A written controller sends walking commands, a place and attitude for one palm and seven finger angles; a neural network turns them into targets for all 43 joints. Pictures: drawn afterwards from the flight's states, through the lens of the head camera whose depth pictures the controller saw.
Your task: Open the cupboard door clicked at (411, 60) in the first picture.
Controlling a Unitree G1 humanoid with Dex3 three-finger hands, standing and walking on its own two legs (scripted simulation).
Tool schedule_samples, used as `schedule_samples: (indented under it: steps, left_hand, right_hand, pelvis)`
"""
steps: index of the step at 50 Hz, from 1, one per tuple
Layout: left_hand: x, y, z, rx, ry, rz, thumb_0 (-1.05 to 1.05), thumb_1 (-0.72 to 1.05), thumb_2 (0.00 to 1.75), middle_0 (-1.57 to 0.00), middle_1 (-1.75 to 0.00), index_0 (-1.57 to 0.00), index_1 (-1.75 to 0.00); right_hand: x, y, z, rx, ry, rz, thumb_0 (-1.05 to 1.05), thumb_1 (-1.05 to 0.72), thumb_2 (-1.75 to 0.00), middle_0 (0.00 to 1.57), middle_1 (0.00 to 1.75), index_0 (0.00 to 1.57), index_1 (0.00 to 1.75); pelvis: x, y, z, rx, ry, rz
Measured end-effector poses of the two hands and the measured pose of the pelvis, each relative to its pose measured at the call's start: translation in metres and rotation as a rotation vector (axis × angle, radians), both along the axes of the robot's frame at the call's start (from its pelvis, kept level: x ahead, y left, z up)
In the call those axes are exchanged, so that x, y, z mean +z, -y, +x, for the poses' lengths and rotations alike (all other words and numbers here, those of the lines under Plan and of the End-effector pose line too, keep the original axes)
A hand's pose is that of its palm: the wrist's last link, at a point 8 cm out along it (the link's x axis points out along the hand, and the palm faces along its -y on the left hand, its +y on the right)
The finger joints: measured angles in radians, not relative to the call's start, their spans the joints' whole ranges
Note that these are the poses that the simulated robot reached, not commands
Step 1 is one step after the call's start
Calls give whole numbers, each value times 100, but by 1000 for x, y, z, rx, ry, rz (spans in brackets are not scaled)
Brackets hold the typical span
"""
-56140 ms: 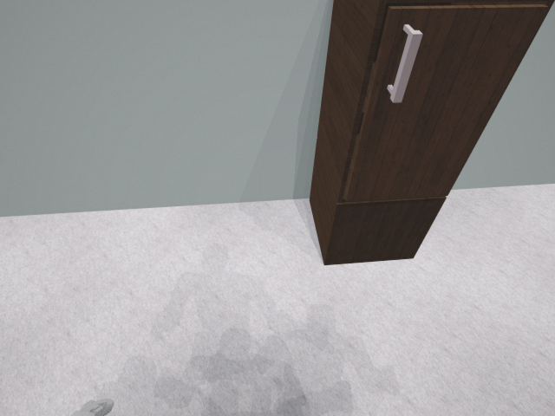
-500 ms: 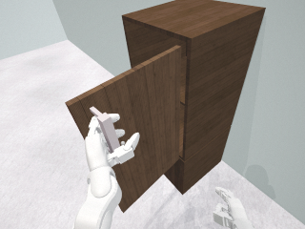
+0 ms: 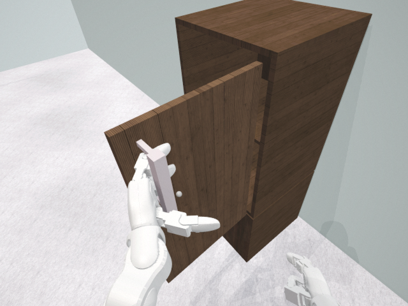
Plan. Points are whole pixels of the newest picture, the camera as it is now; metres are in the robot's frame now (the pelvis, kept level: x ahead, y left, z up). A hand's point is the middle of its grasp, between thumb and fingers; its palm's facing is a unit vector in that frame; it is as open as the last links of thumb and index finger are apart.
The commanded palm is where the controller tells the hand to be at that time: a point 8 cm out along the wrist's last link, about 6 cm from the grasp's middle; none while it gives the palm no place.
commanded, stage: slide the hand sideways off the handle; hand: left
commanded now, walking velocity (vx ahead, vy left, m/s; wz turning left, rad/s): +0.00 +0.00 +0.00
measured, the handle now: (157, 180) +0.30 +0.11 +0.14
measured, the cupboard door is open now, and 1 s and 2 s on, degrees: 94 98 98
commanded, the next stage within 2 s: draw the hand back to the body in 1.28 s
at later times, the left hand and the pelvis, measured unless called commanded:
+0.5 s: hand (169, 224) +0.21 +0.07 +0.15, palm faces -0.12 -0.99 +0.03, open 16.2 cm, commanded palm +0.17 +0.12 +0.15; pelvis -0.02 +0.05 +0.00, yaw -3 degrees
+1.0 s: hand (142, 245) +0.17 +0.10 +0.15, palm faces -0.07 -1.00 +0.02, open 16.0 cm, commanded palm +0.13 +0.17 +0.15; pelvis -0.01 +0.04 -0.01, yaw -3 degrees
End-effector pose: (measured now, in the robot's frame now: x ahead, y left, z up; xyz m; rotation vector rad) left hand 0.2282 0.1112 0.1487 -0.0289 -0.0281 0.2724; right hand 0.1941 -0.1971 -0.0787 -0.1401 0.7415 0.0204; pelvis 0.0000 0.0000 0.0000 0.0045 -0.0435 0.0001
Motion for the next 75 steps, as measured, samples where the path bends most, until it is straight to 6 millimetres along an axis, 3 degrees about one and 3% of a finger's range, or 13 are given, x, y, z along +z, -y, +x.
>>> schedule_samples:
  steps: [6,12,15,23,32,45,64,75]
  left_hand:
    - [0,-2,-2,-54,3,32,-1,-50,30,-35,-56,-35,-52]
    - [-1,-1,-15,-384,37,80,-1,-50,30,-25,-42,-22,-40]
    - [-1,0,-19,-458,43,33,-1,-50,30,-21,-37,-19,-36]
    - [-1,-12,-31,-397,41,-5,-1,-50,30,-18,-32,-19,-32]
    - [0,-27,-53,-373,54,11,-1,-50,30,-19,-32,-18,-31]
    - [0,-41,-64,-372,31,14,-1,-50,30,-21,-33,-20,-32]
    - [-4,-80,-99,-222,-30,69,-1,-50,30,-18,-32,-17,-31]
    - [-1,-79,-104,-277,12,94,-1,-50,30,-15,-30,-16,-30]
  right_hand:
    - [4,-17,-2,18,18,11,1,-91,-90,20,30,20,30]
    - [12,-30,-15,-19,49,18,1,-91,-90,20,30,20,30]
    - [13,-37,-22,-32,60,16,1,-91,-90,20,30,20,30]
    - [15,-56,-33,-18,52,36,1,-91,-90,20,30,20,30]
    - [16,-64,-33,-1,61,42,1,-91,-90,20,30,20,30]
    - [24,-53,-20,-9,98,28,1,-91,-90,20,30,20,30]
    - [20,-11,-12,-41,152,-6,1,-91,-90,20,30,20,30]
    - [14,-1,-17,-68,205,-20,1,-91,-90,20,30,20,30]
  pelvis:
    - [-2,-15,-6,-2,13,-7]
    - [-3,-30,-13,-14,36,-8]
    - [-3,-38,-15,-20,42,-13]
    - [-4,-51,-21,-44,40,-15]
    - [-6,-57,-24,-42,45,-22]
    - [-5,-49,-17,-48,29,-19]
    - [-7,-21,1,-31,-20,-19]
    - [-11,-18,0,-15,-38,-23]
